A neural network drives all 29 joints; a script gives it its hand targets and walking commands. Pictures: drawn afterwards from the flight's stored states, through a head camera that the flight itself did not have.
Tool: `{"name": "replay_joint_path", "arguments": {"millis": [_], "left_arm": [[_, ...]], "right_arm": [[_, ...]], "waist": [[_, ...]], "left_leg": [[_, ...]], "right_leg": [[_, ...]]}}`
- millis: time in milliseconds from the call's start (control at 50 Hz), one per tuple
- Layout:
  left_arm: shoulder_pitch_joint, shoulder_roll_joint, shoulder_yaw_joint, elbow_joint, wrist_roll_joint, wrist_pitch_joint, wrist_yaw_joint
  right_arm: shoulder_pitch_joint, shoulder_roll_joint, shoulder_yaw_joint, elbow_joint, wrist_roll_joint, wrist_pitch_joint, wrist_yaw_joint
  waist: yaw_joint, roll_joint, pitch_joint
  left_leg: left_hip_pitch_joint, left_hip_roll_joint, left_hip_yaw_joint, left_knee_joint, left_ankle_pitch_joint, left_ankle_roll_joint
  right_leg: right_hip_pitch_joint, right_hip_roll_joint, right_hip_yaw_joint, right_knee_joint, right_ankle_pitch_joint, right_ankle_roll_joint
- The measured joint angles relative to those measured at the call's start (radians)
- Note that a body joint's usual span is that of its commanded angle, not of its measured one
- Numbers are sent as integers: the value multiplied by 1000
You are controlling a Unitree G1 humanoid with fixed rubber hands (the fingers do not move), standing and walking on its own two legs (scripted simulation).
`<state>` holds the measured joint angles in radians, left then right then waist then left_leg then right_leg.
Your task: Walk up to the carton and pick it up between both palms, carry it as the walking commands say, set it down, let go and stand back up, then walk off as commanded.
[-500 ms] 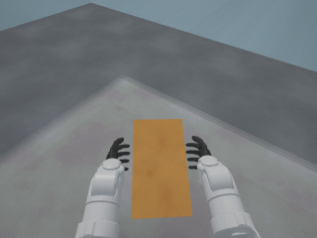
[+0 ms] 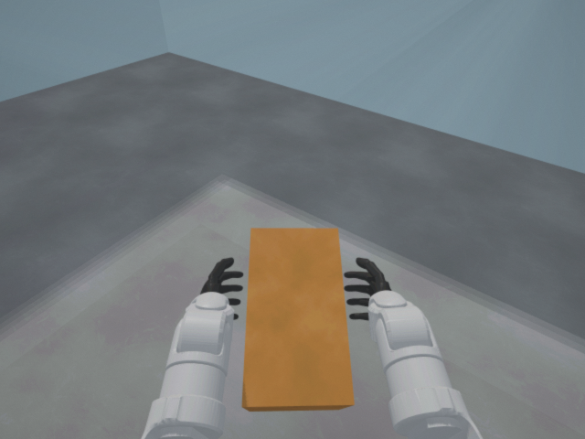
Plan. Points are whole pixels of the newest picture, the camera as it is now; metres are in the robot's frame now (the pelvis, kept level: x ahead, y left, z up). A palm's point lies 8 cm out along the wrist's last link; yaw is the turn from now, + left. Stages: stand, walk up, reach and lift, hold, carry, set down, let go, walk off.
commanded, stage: hold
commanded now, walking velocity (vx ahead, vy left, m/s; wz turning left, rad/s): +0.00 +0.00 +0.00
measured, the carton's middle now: (294, 318) +0.34 +0.02 -0.06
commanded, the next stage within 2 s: set down in 0.02 s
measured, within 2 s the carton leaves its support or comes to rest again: neither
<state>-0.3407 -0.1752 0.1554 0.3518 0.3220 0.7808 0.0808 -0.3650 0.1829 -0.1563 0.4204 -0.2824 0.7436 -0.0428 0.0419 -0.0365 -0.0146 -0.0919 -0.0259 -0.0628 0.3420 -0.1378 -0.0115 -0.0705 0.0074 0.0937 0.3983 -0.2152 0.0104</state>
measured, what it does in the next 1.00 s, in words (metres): lowers itself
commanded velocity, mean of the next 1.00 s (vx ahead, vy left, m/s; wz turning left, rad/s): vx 0.00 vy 0.00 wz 0.00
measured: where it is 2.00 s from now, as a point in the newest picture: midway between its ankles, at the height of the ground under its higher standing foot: outside the picture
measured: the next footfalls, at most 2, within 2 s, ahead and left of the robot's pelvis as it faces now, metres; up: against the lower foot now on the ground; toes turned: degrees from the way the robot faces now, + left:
none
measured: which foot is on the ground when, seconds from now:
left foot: down 0.00-1.00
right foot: down 0.00-1.00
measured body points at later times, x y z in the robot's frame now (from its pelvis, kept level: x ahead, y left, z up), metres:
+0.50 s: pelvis -0.02 -0.01 -0.02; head -0.04 +0.00 +0.43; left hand +0.29 +0.15 -0.02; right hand +0.31 -0.09 -0.01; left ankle +0.04 +0.13 -0.74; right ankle +0.01 -0.13 -0.74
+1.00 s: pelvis -0.05 +0.00 -0.06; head +0.09 +0.02 +0.37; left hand +0.31 +0.16 -0.11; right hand +0.33 -0.08 -0.11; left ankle +0.04 +0.13 -0.74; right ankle +0.01 -0.13 -0.74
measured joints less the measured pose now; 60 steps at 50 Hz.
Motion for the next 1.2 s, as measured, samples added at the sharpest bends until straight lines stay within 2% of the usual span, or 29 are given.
{"name": "replay_joint_path", "arguments": {"millis": [120,300,460,580,740,900,1200], "left_arm": [[-8,-2,17,10,-18,-19,-19],[-42,-14,96,126,17,-98,-35],[-92,-33,197,227,68,-207,-13],[-138,-50,265,266,93,-301,17],[-190,-64,309,275,89,-413,49],[-208,-71,308,266,64,-517,66],[-240,-44,280,254,-4,-608,83]], "right_arm": [[6,-1,-13,-14,7,-9,-6],[-45,17,-77,115,-29,-82,-21],[-122,48,-174,252,-85,-201,-48],[-170,65,-238,303,-121,-305,-64],[-208,77,-277,309,-138,-427,-79],[-210,77,-267,276,-124,-518,-92],[-244,69,-218,247,-43,-590,-142]], "waist": [[20,22,36],[36,27,47],[42,15,46],[43,10,59],[34,8,75],[30,9,59],[25,-1,-29]], "left_leg": [[-6,15,-11,44,-21,-7],[-61,14,-28,135,-56,-16],[-164,10,-29,220,-79,-19],[-274,7,-22,287,-91,-17],[-449,-1,-19,365,-96,-12],[-638,-10,-19,434,-100,-9],[-990,-27,-35,627,-155,-21]], "right_leg": [[8,20,-5,14,-3,-9],[-47,31,-14,109,-42,-17],[-153,38,-7,198,-66,-16],[-264,45,5,261,-73,-9],[-438,51,18,335,-75,-1],[-626,59,29,402,-80,11],[-977,78,27,602,-142,19]]}}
